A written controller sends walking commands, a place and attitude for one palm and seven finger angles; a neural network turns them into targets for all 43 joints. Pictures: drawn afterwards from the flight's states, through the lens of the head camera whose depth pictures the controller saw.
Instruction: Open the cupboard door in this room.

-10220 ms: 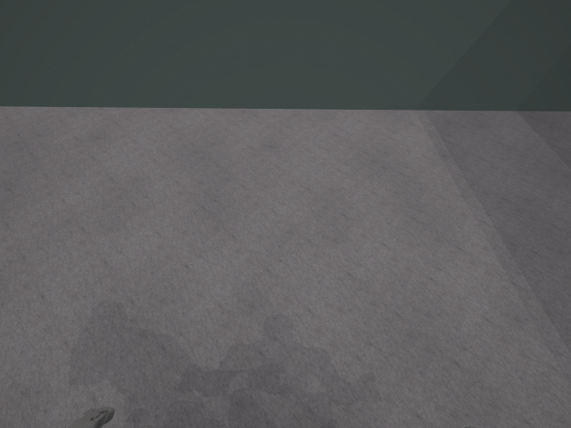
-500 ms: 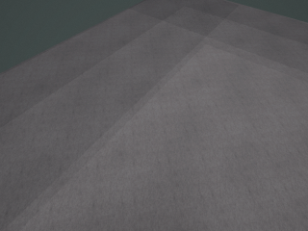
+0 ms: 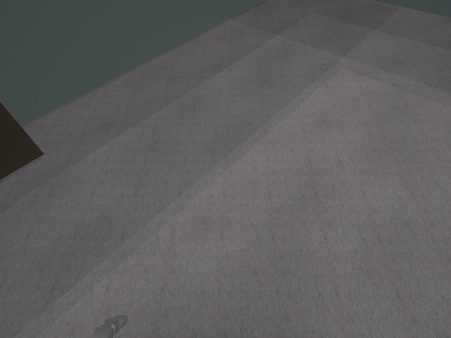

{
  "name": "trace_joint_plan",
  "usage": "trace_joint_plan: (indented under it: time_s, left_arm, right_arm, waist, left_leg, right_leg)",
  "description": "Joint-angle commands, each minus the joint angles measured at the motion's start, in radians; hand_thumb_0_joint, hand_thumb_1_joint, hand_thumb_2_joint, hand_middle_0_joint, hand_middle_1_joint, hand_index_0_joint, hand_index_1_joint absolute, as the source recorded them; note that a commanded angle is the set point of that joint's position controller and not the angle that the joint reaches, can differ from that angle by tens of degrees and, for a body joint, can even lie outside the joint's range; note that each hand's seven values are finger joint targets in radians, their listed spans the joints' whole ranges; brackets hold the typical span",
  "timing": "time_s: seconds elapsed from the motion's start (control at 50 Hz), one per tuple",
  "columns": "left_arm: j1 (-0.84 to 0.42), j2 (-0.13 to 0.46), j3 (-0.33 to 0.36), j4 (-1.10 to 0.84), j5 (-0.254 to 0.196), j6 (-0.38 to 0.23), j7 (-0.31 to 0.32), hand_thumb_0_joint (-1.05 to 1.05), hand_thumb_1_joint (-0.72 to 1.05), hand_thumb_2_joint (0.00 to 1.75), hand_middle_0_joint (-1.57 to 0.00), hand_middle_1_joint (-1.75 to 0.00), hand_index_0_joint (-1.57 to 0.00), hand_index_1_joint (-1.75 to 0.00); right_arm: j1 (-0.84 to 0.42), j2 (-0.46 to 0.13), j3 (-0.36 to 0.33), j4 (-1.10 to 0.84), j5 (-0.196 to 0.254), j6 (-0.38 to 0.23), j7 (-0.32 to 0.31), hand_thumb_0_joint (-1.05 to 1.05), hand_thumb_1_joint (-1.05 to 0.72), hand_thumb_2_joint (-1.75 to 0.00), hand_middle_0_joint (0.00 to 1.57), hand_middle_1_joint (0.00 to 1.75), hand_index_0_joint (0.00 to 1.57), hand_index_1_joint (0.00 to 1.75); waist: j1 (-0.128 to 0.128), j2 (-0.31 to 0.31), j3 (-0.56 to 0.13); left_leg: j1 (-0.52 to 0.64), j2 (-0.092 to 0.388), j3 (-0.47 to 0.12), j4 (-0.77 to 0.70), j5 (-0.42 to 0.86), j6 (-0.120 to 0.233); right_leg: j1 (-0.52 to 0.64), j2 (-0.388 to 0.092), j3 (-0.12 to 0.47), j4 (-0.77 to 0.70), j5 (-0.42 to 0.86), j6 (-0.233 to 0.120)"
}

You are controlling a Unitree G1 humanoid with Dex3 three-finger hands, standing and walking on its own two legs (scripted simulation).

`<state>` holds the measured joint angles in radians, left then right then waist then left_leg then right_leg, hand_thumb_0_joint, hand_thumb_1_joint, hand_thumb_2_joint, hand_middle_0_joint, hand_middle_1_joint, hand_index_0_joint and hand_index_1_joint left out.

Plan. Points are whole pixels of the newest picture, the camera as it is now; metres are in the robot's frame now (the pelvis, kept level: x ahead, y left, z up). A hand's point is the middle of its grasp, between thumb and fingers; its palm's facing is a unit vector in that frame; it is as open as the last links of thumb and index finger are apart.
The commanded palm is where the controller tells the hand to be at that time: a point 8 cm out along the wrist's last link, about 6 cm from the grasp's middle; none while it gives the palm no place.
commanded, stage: turn or walk to find it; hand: left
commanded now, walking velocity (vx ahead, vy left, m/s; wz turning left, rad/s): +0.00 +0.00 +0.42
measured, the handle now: out of the picture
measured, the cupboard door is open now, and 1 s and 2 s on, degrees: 0 0 0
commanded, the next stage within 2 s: stand and wait in 0.90 s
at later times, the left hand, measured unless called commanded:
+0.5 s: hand out of the picture -0.06 +0.22 -0.18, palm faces +0.30 -0.92 -0.24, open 7.4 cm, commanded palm none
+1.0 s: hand out of the picture -0.05 +0.19 -0.14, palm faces +0.42 -0.86 -0.29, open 7.4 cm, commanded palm none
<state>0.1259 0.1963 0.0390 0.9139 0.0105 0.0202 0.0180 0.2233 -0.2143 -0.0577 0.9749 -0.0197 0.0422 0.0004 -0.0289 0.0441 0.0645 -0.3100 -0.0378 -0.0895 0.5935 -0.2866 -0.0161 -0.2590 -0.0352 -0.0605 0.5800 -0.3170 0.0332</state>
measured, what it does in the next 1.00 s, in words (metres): steps on the spot, turning left: left foot, then right foot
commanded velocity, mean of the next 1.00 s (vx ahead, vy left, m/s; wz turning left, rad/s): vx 0.00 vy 0.00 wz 0.37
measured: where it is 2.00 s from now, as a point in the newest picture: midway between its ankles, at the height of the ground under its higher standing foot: outside the picture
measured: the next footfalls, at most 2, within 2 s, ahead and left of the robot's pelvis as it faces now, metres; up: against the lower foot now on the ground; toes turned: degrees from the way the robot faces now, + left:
left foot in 0.48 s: -0.04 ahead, +0.14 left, +0.00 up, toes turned +19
right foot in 0.90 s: +0.02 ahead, -0.11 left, +0.00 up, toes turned +19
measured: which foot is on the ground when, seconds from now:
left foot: up 0.00-0.46, down 0.48-0.92, up 0.94-1.00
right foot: down 0.00-0.48, up 0.50-0.88, down 0.90-1.00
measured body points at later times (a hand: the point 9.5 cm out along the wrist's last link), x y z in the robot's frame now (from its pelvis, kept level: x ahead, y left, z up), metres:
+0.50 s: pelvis -0.04 +0.01 -0.01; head -0.01 +0.03 +0.44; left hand -0.08 +0.27 -0.16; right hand +0.11 -0.21 -0.14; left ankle -0.08 +0.12 -0.73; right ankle +0.00 -0.10 -0.72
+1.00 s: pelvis -0.06 -0.03 +0.00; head -0.02 -0.06 +0.45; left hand -0.07 +0.23 -0.12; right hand +0.09 -0.24 -0.16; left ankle -0.10 +0.11 -0.68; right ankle -0.02 -0.12 -0.73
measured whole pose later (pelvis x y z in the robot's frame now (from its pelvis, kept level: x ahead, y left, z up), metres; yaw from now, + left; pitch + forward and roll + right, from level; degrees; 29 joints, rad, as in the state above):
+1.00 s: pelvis -0.06 -0.03 +0.00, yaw +25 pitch -1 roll +2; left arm 0.17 0.17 0.03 0.92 0.02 0.01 0.02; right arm 0.21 -0.24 -0.07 0.98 -0.02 0.07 0.00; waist -0.02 0.07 0.07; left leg -0.43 -0.04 -0.08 0.91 -0.45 -0.02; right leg -0.25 -0.05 -0.10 0.59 -0.33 -0.03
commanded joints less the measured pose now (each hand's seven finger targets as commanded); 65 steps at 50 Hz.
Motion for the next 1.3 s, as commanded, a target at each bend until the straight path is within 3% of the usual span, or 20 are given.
trace_joint_plan:
  time_s: [0.0,0.06,0.1,0.32,0.38,0.42,0.44,0.46,0.48,0.54,0.6,0.74,0.84,0.86,0.9,0.92,1.0,1.06,1.2,1.28]
  left_arm:
    - [0.119,0.231,0.057,-0.049,0.008,-0.024,0.022,0.0,0.9,0.9,-0.2,-0.3,-0.2,-0.3]
    - [-0.008,0.157,0.038,-0.079,0.004,-0.025,0.018,0.0,0.9,0.9,-0.2,-0.3,-0.2,-0.3]
    - [0.011,0.142,0.033,-0.075,0.006,-0.034,0.016,0.0,0.9,0.9,-0.2,-0.3,-0.2,-0.3]
    - [0.171,0.209,0.058,0.002,0.02,-0.026,0.016,0.0,0.9,0.9,-0.2,-0.3,-0.2,-0.3]
    - [0.15,0.221,0.061,0.01,0.02,-0.019,0.012,0.0,0.9,0.9,-0.2,-0.3,-0.2,-0.3]
    - [0.119,0.206,0.06,0.007,0.007,-0.01,0.01,0.0,0.9,0.9,-0.2,-0.3,-0.2,-0.3]
    - [0.133,0.164,0.052,-0.01,-0.001,-0.002,0.007,0.0,0.9,0.9,-0.2,-0.3,-0.2,-0.3]
    - [0.1,0.101,0.032,-0.042,-0.001,0.003,0.003,0.0,0.9,0.9,-0.2,-0.3,-0.2,-0.3]
    - [0.06,0.117,0.03,-0.053,0.005,0.014,0.007,0.0,0.9,0.9,-0.2,-0.3,-0.2,-0.3]
    - [0.029,0.133,0.042,-0.021,0.006,0.024,-0.002,0.0,0.9,0.9,-0.2,-0.3,-0.2,-0.3]
    - [0.083,0.123,0.038,0.002,0.004,0.018,-0.009,0.0,0.9,0.9,-0.2,-0.3,-0.2,-0.3]
    - [0.029,0.101,0.031,-0.038,0.0,0.015,0.0,0.0,0.9,0.9,-0.2,-0.3,-0.2,-0.3]
    - [0.128,0.103,0.034,-0.02,-0.006,-0.006,0.003,0.0,0.9,0.9,-0.2,-0.3,-0.2,-0.3]
    - [0.159,0.131,0.04,-0.012,-0.003,-0.015,0.005,0.0,0.9,0.9,-0.2,-0.3,-0.2,-0.3]
    - [0.191,0.269,0.064,-0.021,0.02,-0.028,0.016,0.0,0.9,0.9,-0.2,-0.3,-0.2,-0.3]
    - [0.171,0.248,0.054,-0.032,0.011,-0.022,0.018,0.0,0.9,0.9,-0.2,-0.3,-0.2,-0.3]
    - [0.029,0.139,0.031,-0.05,0.008,-0.032,0.015,0.0,0.9,0.9,-0.2,-0.3,-0.2,-0.3]
    - [0.078,0.122,0.024,-0.02,0.009,-0.039,0.015,0.0,0.9,0.9,-0.2,-0.3,-0.2,-0.3]
    - [0.206,0.158,0.028,0.07,0.019,-0.038,0.015,0.0,0.9,0.9,-0.2,-0.3,-0.2,-0.3]
    - [0.161,0.121,0.017,0.099,-0.005,-0.029,0.018,0.0,0.9,0.9,-0.2,-0.3,-0.2,-0.3]
  right_arm:
    - [-0.044,-0.111,-0.047,-0.11,-0.001,0.001,-0.003,0.0,-0.9,-0.9,0.2,0.3,0.2,0.3]
    - [0.027,-0.107,-0.053,-0.044,-0.005,0.018,0.014,0.0,-0.9,-0.9,0.2,0.3,0.2,0.3]
    - [0.051,-0.094,-0.046,-0.031,-0.005,0.018,0.017,0.0,-0.9,-0.9,0.2,0.3,0.2,0.3]
    - [-0.076,-0.062,-0.015,-0.063,0.01,0.0,0.01,0.0,-0.9,-0.9,0.2,0.3,0.2,0.3]
    - [-0.036,-0.065,-0.012,-0.054,0.013,-0.009,0.006,0.0,-0.9,-0.9,0.2,0.3,0.2,0.3]
    - [0.035,-0.092,-0.017,-0.037,0.01,-0.021,0.007,0.0,-0.9,-0.9,0.2,0.3,0.2,0.3]
    - [0.058,-0.163,-0.033,-0.035,0.004,-0.031,0.006,0.0,-0.9,-0.9,0.2,0.3,0.2,0.3]
    - [0.083,-0.244,-0.05,-0.039,0.002,-0.03,0.001,0.0,-0.9,-0.9,0.2,0.3,0.2,0.3]
    - [0.098,-0.261,-0.051,-0.03,-0.001,-0.021,-0.003,0.0,-0.9,-0.9,0.2,0.3,0.2,0.3]
    - [-0.03,-0.185,-0.027,-0.054,-0.004,-0.026,-0.022,0.0,-0.9,-0.9,0.2,0.3,0.2,0.3]
    - [-0.054,-0.18,-0.024,-0.067,-0.001,-0.035,-0.022,0.0,-0.9,-0.9,0.2,0.3,0.2,0.3]
    - [-0.01,-0.191,-0.04,-0.067,-0.006,-0.025,-0.015,0.0,-0.9,-0.9,0.2,0.3,0.2,0.3]
    - [-0.049,-0.181,-0.047,-0.087,-0.003,-0.017,-0.01,0.0,-0.9,-0.9,0.2,0.3,0.2,0.3]
    - [-0.053,-0.163,-0.046,-0.091,0.003,-0.018,-0.007,0.0,-0.9,-0.9,0.2,0.3,0.2,0.3]
    - [-0.06,-0.062,-0.028,-0.13,0.009,-0.017,-0.003,0.0,-0.9,-0.9,0.2,0.3,0.2,0.3]
    - [-0.081,-0.108,-0.041,-0.125,0.004,-0.005,-0.004,0.0,-0.9,-0.9,0.2,0.3,0.2,0.3]
    - [0.019,-0.086,-0.038,-0.031,-0.003,0.012,0.006,0.0,-0.9,-0.9,0.2,0.3,0.2,0.3]
    - [0.029,-0.073,-0.032,-0.008,0.001,0.011,0.005,0.0,-0.9,-0.9,0.2,0.3,0.2,0.3]
    - [-0.05,-0.03,0.003,0.001,0.01,-0.015,-0.01,0.0,-0.9,-0.9,0.2,0.3,0.2,0.3]
    - [0.066,-0.046,0.014,0.069,0.013,-0.046,-0.019,0.0,-0.9,-0.9,0.2,0.3,0.2,0.3]
  waist:
    - [0.064,-0.236,-0.068]
    - [-0.003,-0.184,0.015]
    - [-0.002,-0.196,0.0]
    - [0.085,-0.24,-0.076]
    - [0.06,-0.244,-0.095]
    - [0.01,-0.172,-0.126]
    - [-0.004,0.027,-0.147]
    - [-0.02,0.273,-0.112]
    - [-0.037,0.193,-0.105]
    - [0.005,0.177,-0.01]
    - [0.028,0.118,-0.047]
    - [-0.003,0.104,-0.062]
    - [0.045,0.111,-0.111]
    - [0.063,0.055,-0.121]
    - [0.088,-0.366,-0.103]
    - [0.087,-0.248,-0.084]
    - [0.004,-0.19,-0.007]
    - [0.02,-0.217,-0.022]
    - [0.085,-0.219,-0.061]
    - [0.03,-0.108,-0.123]
  left_leg:
    - [-0.247,0.017,-0.031,0.494,-0.262,-0.007]
    - [-0.236,0.055,0.004,0.646,-0.1,-0.022]
    - [-0.232,0.054,0.029,0.649,-0.047,-0.04]
    - [-0.116,0.077,0.139,0.215,-0.189,-0.05]
    - [-0.006,0.061,0.178,0.051,-0.124,-0.037]
    - [0.163,0.073,0.168,-0.165,0.094,-0.019]
    - [0.286,0.21,-0.017,-0.243,0.235,0.035]
    - [0.315,0.411,-0.255,-0.279,0.517,0.126]
    - [0.235,0.458,-0.229,-0.279,0.508,0.194]
    - [0.124,0.323,-0.139,-0.289,0.409,0.17]
    - [0.161,0.271,-0.075,-0.267,0.462,0.16]
    - [0.167,0.279,-0.17,-0.258,0.397,0.187]
    - [0.055,0.217,-0.185,-0.156,0.385,0.142]
    - [-0.027,0.173,-0.163,-0.103,0.292,0.1]
    - [-0.293,-0.031,0.043,0.276,-0.284,-0.013]
    - [-0.233,0.013,-0.014,0.429,-0.288,-0.003]
    - [-0.209,0.043,0.005,0.597,-0.084,-0.017]
    - [-0.183,0.053,0.034,0.536,-0.043,-0.033]
    - [-0.046,0.071,0.121,0.097,-0.168,-0.034]
    - [0.239,0.103,0.098,-0.253,0.183,-0.009]
  right_leg:
    - [0.093,-0.417,0.327,-0.318,0.211,-0.191]
    - [-0.013,-0.293,0.157,-0.323,0.102,-0.129]
    - [0.021,-0.257,0.086,-0.308,0.167,-0.119]
    - [0.193,-0.337,0.035,-0.191,0.487,-0.187]
    - [0.152,-0.333,0.004,-0.132,0.484,-0.156]
    - [0.059,-0.292,-0.07,-0.016,0.366,-0.08]
    - [-0.095,-0.205,-0.123,0.15,0.167,-0.017]
    - [-0.294,-0.093,-0.118,0.341,-0.292,0.041]
    - [-0.267,-0.097,-0.032,0.447,-0.317,0.028]
    - [-0.283,-0.095,0.032,0.53,-0.155,0.032]
    - [-0.254,-0.073,0.021,0.51,-0.1,0.045]
    - [-0.195,-0.04,0.024,0.313,-0.139,0.049]
    - [0.056,0.0,-0.006,-0.053,0.031,0.035]
    - [0.167,-0.029,0.015,-0.171,0.118,0.028]
    - [0.251,-0.423,0.403,-0.302,0.246,-0.134]
    - [0.097,-0.441,0.361,-0.312,0.225,-0.193]
    - [0.013,-0.255,0.139,-0.3,0.193,-0.131]
    - [0.053,-0.23,0.084,-0.294,0.259,-0.123]
    - [0.17,-0.262,0.131,-0.224,0.517,-0.19]
    - [0.073,-0.166,0.055,-0.093,0.401,-0.087]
